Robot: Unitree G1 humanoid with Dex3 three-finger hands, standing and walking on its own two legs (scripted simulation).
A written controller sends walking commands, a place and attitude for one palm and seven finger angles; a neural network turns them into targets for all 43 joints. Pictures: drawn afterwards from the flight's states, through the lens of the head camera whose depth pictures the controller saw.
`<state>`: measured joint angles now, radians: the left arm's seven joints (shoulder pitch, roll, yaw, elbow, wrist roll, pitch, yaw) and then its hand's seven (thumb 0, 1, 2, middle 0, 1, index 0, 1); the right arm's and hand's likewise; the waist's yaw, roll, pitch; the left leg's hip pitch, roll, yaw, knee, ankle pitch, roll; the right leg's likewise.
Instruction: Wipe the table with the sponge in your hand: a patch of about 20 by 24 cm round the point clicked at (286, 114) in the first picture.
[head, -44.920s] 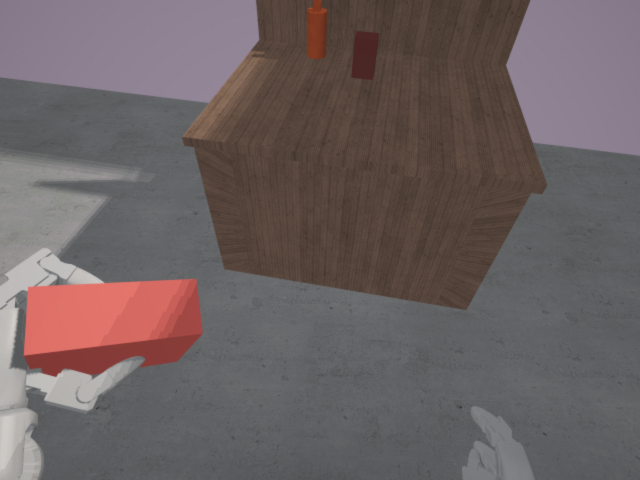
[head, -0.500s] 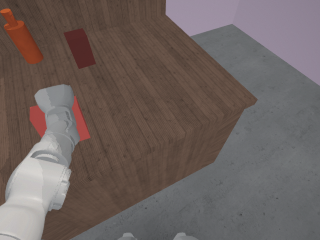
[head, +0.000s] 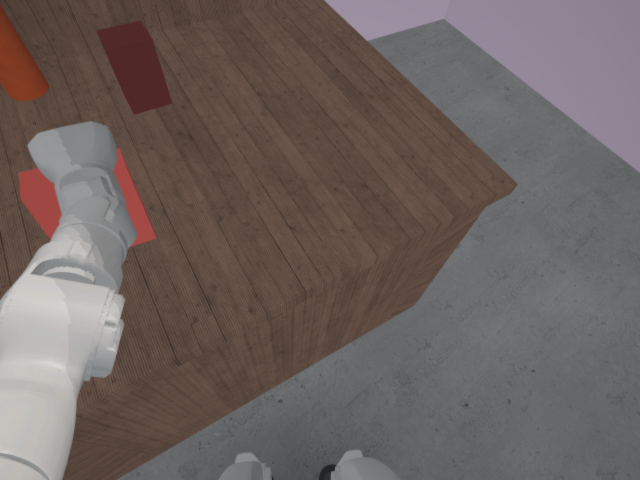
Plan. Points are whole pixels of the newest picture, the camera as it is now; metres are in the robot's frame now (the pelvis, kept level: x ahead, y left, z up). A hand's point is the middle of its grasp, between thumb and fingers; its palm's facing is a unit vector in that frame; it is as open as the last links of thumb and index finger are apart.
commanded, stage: wipe forward along the third lane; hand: left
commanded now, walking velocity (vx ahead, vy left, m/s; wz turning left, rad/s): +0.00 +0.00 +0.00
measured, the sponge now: (100, 220) +0.48 +0.28 -0.01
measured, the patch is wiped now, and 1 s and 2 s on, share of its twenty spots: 0.85 0.95 0.95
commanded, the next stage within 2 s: wipe back along the third lane in 0.22 s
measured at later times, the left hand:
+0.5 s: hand (81, 168) +0.52 +0.29 +0.05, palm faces -0.10 +0.03 -0.99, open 9.7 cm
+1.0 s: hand (90, 188) +0.49 +0.27 +0.05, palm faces -0.05 +0.03 -1.00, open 9.7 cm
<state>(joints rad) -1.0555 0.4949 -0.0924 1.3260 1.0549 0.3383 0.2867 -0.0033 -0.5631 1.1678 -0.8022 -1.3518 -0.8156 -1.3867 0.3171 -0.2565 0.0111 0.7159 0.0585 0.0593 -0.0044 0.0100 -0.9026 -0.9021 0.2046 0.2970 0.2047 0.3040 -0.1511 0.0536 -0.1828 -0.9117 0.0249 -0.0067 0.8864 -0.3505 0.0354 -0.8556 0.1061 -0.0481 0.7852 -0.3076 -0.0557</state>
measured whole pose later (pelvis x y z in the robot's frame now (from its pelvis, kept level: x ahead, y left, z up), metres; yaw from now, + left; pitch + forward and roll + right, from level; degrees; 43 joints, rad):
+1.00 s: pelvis +0.05 +0.04 +0.02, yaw +1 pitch +18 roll -4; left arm -0.84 0.27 -0.27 1.10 0.98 0.47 0.38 -0.02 -0.46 1.12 -0.68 -1.46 -0.70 -1.50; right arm 0.22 -0.22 -0.02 0.71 0.05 0.17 0.06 0.01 -0.90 -0.90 0.20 0.30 0.20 0.30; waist -0.04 0.04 -0.22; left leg -0.69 -0.03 0.01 0.77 -0.38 0.08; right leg -0.63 0.06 -0.02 0.66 -0.34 -0.01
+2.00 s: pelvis +0.03 +0.00 +0.04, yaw +2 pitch +9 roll -1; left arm -0.49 0.20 -0.33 0.79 0.98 0.51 0.36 -0.01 -0.46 1.12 -0.69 -1.46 -0.71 -1.49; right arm 0.14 -0.24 0.00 0.66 0.09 0.23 0.01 0.01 -0.90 -0.90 0.20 0.30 0.20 0.30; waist 0.02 0.05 -0.17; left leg -0.48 -0.02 0.00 0.64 -0.31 0.03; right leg -0.44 0.07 -0.03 0.59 -0.30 -0.06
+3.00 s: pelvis +0.03 +0.00 +0.03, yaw +2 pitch +9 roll -1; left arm -0.48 0.19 -0.33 0.78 0.98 0.52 0.35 0.00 -0.47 1.12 -0.71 -1.45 -0.72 -1.48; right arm 0.14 -0.24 0.00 0.67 0.09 0.22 0.01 0.01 -0.90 -0.90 0.20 0.30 0.20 0.30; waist 0.03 0.05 -0.17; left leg -0.50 -0.02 0.00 0.66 -0.32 0.03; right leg -0.47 0.07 -0.03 0.62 -0.31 -0.06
